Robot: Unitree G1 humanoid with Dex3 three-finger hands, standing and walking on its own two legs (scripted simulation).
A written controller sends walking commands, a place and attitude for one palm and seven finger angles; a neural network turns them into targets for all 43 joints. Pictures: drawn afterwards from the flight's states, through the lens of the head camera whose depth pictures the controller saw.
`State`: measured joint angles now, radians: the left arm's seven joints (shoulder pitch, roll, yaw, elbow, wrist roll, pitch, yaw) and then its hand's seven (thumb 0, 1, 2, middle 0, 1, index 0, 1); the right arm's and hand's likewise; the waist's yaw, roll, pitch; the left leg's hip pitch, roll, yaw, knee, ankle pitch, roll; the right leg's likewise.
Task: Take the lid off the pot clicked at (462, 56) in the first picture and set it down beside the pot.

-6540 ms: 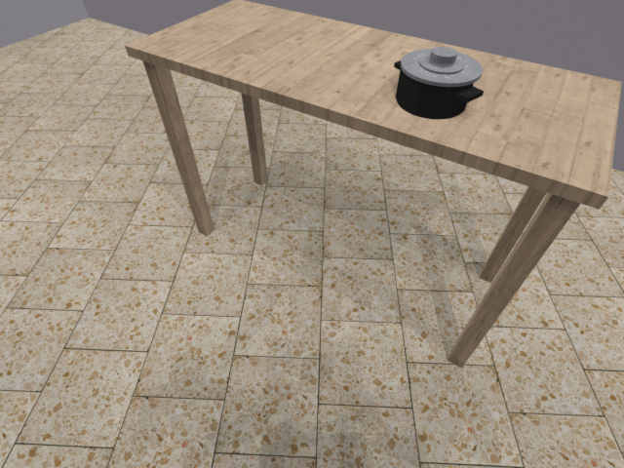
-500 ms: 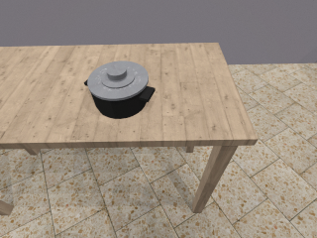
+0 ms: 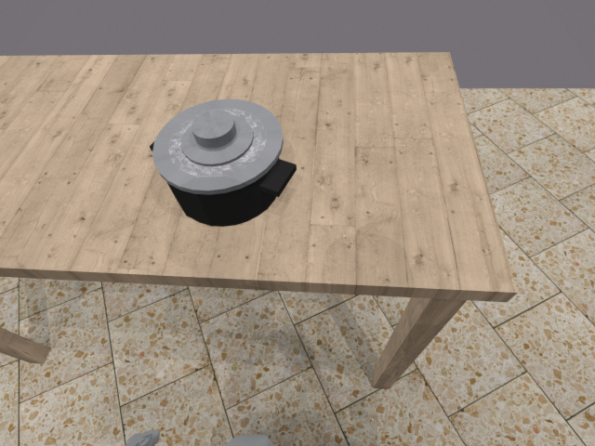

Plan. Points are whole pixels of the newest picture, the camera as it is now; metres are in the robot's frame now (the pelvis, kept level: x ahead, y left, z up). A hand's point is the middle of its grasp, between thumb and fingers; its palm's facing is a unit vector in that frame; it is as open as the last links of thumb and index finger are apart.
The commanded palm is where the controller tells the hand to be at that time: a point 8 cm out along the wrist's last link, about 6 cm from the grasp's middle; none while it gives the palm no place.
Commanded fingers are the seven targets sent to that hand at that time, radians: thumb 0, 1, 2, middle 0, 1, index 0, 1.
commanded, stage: come to a stop and stand still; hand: left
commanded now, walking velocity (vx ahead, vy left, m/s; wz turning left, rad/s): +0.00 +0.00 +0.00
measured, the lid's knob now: (214, 128) +0.47 +0.14 +0.16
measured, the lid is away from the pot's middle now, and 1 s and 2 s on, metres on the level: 0.00 0.00 0.00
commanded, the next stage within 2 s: look again from close up in 0.72 s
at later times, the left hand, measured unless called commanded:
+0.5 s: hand out of the picture +0.06 +0.25 -0.17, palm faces -0.03 -0.97 -0.24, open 7.4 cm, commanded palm none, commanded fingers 0.00 0.90 0.90 -0.20 -0.30 -0.20 -0.30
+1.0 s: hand out of the picture +0.01 +0.22 -0.17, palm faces -0.05 -0.98 -0.20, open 7.4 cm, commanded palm none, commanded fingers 0.00 0.90 0.90 -0.20 -0.30 -0.20 -0.30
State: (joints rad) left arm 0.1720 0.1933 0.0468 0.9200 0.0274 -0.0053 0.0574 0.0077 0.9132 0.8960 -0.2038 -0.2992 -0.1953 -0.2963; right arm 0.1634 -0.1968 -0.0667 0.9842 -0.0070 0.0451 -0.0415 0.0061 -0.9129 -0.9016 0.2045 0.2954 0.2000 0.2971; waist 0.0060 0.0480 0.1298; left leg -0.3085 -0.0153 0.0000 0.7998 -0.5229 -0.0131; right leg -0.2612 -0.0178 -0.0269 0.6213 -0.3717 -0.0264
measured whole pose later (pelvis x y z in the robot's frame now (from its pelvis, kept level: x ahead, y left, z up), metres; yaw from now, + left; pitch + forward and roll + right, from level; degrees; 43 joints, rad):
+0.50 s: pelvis +0.00 +0.06 +0.00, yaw -3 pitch -1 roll -1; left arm 0.25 0.20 -0.01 0.97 0.02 0.02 0.05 0.01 0.91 0.90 -0.21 -0.30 -0.20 -0.30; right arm 0.25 -0.17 -0.01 0.94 -0.01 0.00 -0.02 0.00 -0.92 -0.90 0.21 0.30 0.20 0.30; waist 0.01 0.01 0.03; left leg -0.28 -0.03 0.05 0.63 -0.34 0.07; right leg -0.22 -0.04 0.04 0.58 -0.35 0.02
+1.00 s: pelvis +0.00 +0.05 +0.01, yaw -3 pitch -1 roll +0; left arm 0.28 0.17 -0.02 1.06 0.02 0.02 0.04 0.01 0.91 0.90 -0.20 -0.30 -0.20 -0.30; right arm 0.24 -0.17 -0.01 1.03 0.00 -0.01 -0.02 0.01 -0.91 -0.90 0.20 0.30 0.20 0.30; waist 0.02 -0.01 0.07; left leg -0.23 -0.03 0.06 0.53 -0.29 0.05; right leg -0.19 -0.04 0.04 0.51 -0.31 0.05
